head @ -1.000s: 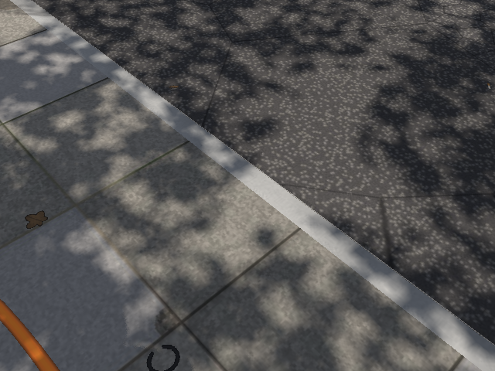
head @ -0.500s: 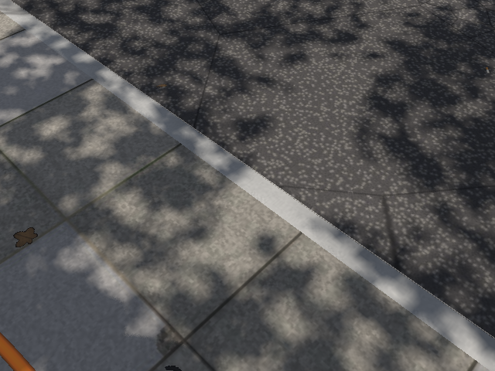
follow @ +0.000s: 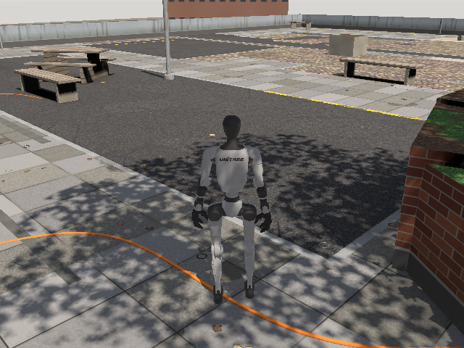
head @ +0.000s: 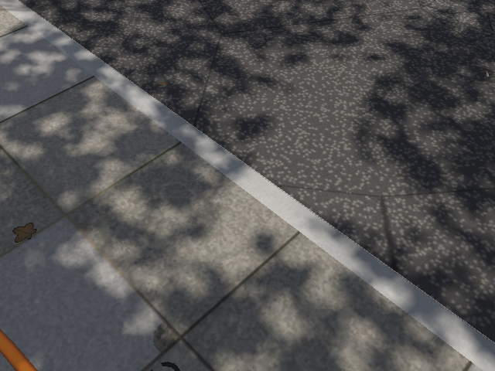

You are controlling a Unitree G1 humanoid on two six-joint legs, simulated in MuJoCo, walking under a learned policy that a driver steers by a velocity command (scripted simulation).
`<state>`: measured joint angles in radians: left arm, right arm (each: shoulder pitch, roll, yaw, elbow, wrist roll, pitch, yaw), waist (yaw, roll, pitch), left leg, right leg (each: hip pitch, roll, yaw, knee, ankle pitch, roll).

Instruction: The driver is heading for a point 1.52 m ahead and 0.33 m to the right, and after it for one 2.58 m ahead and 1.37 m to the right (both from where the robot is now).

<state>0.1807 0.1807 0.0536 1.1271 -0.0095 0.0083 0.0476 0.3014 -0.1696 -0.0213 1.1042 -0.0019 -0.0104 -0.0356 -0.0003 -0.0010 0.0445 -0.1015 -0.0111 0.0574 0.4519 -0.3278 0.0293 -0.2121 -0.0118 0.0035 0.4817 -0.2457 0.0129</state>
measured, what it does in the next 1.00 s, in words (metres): walks ahead: right foot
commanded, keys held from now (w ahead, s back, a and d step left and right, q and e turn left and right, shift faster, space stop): no key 0.34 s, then w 0.66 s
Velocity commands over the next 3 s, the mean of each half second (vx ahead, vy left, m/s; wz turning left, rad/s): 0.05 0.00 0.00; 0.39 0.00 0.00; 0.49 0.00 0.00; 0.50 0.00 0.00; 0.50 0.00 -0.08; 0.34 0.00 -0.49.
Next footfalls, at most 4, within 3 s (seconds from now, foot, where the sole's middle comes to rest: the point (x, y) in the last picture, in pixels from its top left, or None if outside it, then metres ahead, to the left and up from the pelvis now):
0.68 right None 0.13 -0.16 -0.78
1.20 left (235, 367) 0.52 0.06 -0.78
1.78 right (316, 267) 0.82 -0.18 -0.78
2.34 left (239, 190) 1.14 0.06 -0.78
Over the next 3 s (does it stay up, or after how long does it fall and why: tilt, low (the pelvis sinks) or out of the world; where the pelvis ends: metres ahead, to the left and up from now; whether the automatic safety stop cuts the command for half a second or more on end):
stays up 1.26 -0.10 -0.01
